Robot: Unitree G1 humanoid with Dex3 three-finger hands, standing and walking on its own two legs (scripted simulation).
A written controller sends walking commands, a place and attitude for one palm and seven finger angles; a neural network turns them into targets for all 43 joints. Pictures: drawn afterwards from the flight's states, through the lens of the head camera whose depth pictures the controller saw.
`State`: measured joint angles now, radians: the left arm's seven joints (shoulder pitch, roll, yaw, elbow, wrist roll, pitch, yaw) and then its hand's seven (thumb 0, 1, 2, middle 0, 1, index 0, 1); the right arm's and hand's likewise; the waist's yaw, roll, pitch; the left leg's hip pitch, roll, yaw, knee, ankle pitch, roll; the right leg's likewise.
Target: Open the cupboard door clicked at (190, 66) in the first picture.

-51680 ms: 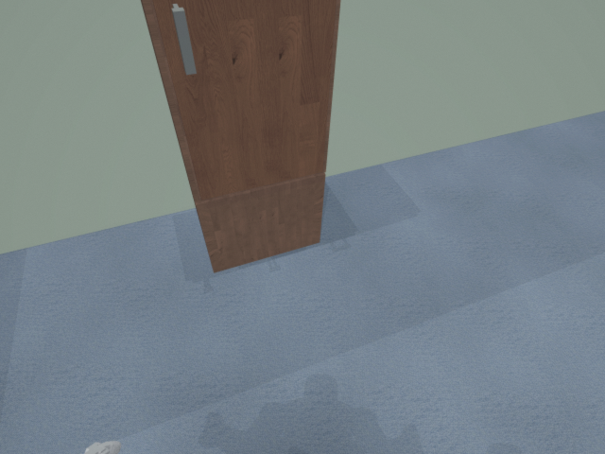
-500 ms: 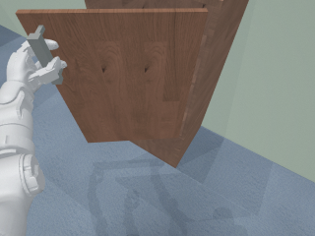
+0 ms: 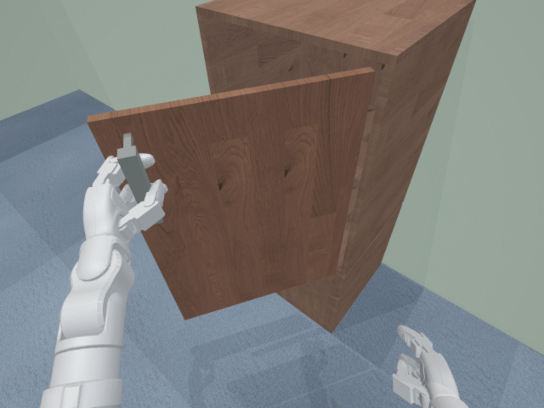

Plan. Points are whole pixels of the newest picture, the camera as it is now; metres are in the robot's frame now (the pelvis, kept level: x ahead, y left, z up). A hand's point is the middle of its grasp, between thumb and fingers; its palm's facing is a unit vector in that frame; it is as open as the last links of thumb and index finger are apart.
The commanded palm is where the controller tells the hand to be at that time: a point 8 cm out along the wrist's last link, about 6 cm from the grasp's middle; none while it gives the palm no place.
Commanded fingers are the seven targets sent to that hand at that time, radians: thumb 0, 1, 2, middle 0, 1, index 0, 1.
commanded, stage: pull the door open along its arc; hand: left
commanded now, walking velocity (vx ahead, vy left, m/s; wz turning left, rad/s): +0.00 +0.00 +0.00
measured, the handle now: (141, 179) +0.39 +0.22 +0.16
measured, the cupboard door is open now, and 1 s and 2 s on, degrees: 58 77 79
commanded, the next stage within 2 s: open thumb and fingers to let go in 0.42 s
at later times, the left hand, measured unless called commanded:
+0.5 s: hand (200, 267) +0.24 +0.10 +0.16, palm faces +0.37 -0.93 +0.03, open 6.5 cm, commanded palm +0.21 +0.15 +0.16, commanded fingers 0.00 0.90 0.90 -0.40 -1.35 -0.40 -1.35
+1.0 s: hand (195, 256) +0.25 +0.11 +0.17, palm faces +0.37 -0.93 +0.02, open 11.9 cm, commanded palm +0.21 +0.14 +0.16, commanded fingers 0.00 -0.50 0.30 -0.28 -1.05 -0.28 -1.05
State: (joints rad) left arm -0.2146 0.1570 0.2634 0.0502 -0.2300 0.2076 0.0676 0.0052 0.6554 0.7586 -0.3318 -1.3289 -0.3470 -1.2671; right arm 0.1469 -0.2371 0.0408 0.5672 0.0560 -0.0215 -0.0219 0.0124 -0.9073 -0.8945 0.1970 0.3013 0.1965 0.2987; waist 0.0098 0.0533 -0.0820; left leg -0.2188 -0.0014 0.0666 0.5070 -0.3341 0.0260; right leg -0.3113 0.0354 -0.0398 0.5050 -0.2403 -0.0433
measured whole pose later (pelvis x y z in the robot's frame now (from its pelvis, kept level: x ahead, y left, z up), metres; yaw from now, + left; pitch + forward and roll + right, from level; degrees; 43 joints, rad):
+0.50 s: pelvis -0.01 -0.03 +0.00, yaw +3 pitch -5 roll +0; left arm 0.14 -0.02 -0.08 -0.39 -0.08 0.33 0.35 0.02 0.67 0.74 -0.31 -1.32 -0.29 -1.31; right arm 0.14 -0.22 0.05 0.65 -0.01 0.02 -0.04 0.02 -0.91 -0.89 0.20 0.30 0.20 0.30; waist 0.03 0.08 -0.02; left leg -0.08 0.01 0.01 0.47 -0.30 -0.01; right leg -0.15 0.05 -0.10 0.45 -0.22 -0.08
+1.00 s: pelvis -0.03 -0.01 +0.01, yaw +4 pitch -6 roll +0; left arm -0.05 -0.05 -0.14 -0.22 -0.04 0.34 0.42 0.00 -0.18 0.44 -0.34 -1.24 -0.32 -1.23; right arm 0.11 -0.17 0.07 0.67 -0.01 0.04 -0.05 0.01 -0.91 -0.89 0.20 0.30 0.20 0.30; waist 0.05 0.06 0.00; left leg -0.08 -0.02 0.00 0.44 -0.26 0.02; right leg -0.13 0.01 -0.11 0.41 -0.18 -0.05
